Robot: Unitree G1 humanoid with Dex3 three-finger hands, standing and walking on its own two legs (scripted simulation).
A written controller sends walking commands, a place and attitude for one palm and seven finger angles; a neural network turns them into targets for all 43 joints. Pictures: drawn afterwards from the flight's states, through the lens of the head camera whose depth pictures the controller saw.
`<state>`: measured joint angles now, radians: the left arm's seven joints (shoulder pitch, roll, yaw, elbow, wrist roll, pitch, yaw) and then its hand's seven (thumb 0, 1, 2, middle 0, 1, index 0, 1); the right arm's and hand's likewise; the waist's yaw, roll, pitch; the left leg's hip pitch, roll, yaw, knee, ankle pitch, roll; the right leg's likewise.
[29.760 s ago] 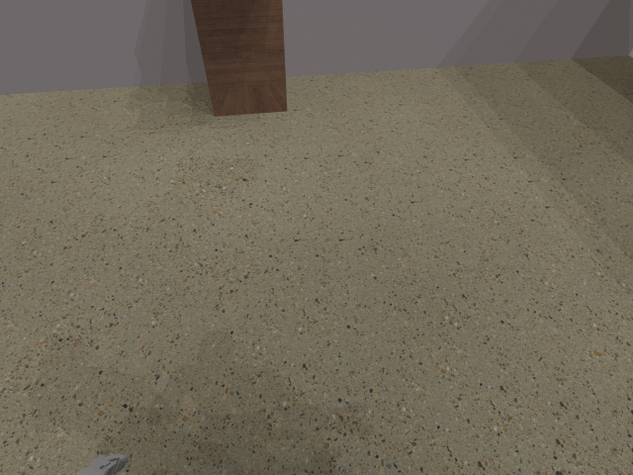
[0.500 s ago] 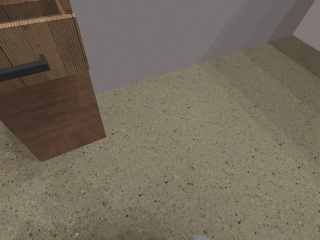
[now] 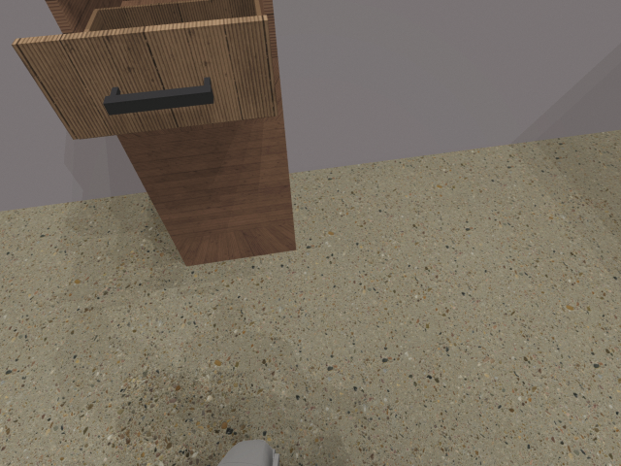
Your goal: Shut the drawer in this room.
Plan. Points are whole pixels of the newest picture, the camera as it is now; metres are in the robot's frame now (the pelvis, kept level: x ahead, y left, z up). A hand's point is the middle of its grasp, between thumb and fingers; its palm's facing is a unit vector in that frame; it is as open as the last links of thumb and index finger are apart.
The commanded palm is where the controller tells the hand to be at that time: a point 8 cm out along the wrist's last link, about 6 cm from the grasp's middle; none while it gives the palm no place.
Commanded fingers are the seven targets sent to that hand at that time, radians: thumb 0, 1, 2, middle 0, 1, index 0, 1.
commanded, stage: turn to face it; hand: left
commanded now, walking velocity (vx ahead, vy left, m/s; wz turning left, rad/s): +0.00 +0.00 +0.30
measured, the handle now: (161, 93) +0.65 +0.29 +0.12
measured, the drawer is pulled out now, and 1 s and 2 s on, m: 0.24 0.24 0.24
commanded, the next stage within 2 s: take the last steps up to it in 0.18 s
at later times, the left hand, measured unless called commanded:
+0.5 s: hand out of the picture +0.04 +0.25 -0.17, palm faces +0.16 -0.96 -0.22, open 7.4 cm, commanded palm none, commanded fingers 0.00 0.90 0.90 -0.20 -0.30 -0.20 -0.30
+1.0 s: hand out of the picture +0.02 +0.16 -0.17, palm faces +0.28 -0.95 -0.14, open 7.3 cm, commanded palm none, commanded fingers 0.00 0.90 0.90 -0.20 -0.30 -0.20 -0.30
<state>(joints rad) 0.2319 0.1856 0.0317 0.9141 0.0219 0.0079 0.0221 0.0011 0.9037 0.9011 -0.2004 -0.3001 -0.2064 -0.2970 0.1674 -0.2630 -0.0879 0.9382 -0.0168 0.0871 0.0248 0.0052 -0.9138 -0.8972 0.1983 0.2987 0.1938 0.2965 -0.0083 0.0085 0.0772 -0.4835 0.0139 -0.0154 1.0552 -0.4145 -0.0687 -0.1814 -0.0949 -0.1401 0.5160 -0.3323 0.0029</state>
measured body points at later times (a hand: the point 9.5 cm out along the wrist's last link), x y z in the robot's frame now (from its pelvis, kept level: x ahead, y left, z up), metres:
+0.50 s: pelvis +0.01 +0.04 +0.00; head +0.03 +0.05 +0.45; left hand +0.03 +0.30 -0.15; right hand +0.11 -0.18 -0.14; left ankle -0.04 +0.14 -0.74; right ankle +0.03 -0.10 -0.70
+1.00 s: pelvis +0.14 +0.03 +0.00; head +0.17 +0.05 +0.45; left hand +0.01 +0.21 -0.16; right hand +0.24 -0.18 -0.15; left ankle +0.20 +0.17 -0.70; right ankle +0.06 -0.08 -0.74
